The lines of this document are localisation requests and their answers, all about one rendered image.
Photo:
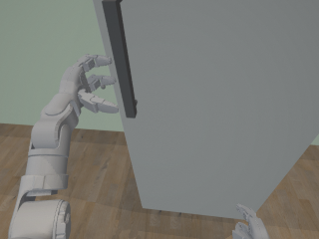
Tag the handle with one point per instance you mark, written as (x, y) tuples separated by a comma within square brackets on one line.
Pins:
[(114, 20)]

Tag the right robot hand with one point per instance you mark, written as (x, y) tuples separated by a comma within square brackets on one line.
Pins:
[(255, 229)]

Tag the left robot hand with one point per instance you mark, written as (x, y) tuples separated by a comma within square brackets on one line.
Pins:
[(74, 83)]

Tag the left robot upper arm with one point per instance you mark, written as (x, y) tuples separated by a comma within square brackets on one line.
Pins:
[(42, 219)]

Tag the robot left forearm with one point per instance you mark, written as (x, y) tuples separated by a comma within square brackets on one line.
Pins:
[(49, 149)]

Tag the fridge door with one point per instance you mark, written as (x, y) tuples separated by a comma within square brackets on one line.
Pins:
[(227, 98)]

